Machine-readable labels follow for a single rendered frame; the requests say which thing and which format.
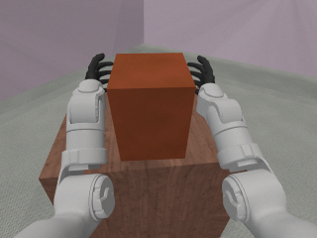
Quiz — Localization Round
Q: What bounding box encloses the robot left forearm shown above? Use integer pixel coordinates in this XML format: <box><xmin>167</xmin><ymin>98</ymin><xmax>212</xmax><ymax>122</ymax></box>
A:
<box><xmin>53</xmin><ymin>78</ymin><xmax>107</xmax><ymax>210</ymax></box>

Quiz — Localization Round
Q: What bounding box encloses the carton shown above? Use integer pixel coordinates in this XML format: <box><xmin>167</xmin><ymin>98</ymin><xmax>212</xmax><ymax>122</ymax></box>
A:
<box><xmin>106</xmin><ymin>53</ymin><xmax>196</xmax><ymax>162</ymax></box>

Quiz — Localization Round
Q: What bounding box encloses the robot right hand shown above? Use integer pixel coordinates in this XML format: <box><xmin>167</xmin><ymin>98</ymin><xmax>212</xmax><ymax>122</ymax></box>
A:
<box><xmin>187</xmin><ymin>56</ymin><xmax>215</xmax><ymax>95</ymax></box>

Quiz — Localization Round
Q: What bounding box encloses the robot left hand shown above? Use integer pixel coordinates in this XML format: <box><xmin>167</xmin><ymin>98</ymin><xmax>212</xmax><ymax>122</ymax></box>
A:
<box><xmin>85</xmin><ymin>53</ymin><xmax>114</xmax><ymax>92</ymax></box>

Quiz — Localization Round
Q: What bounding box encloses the robot left upper arm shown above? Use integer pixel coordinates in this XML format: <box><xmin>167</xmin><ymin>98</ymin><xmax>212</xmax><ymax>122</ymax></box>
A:
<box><xmin>13</xmin><ymin>174</ymin><xmax>116</xmax><ymax>238</ymax></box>

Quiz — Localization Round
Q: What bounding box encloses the robot right upper arm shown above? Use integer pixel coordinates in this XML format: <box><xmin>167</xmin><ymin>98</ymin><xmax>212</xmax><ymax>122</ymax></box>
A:
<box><xmin>222</xmin><ymin>169</ymin><xmax>317</xmax><ymax>238</ymax></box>

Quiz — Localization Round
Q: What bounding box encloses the pedestal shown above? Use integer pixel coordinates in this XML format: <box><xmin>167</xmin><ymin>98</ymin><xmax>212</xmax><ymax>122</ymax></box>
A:
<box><xmin>39</xmin><ymin>87</ymin><xmax>247</xmax><ymax>238</ymax></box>

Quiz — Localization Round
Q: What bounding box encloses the robot right forearm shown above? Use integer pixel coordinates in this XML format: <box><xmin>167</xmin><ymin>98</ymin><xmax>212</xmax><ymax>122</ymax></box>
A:
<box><xmin>196</xmin><ymin>82</ymin><xmax>287</xmax><ymax>205</ymax></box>

